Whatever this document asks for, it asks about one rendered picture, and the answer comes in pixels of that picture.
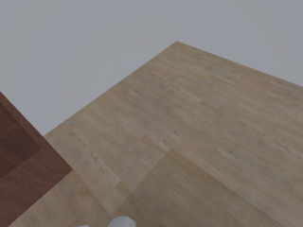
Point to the left robot thigh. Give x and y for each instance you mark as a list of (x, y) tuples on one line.
[(122, 222)]

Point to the drawer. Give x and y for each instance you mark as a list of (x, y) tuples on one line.
[(16, 145)]

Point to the cabinet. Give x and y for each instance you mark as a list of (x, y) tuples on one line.
[(29, 181)]

